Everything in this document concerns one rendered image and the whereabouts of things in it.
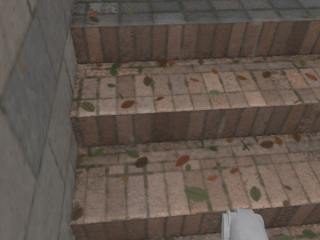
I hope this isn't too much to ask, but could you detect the right robot thigh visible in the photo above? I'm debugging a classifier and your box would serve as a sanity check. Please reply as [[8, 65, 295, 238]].
[[221, 208, 269, 240]]

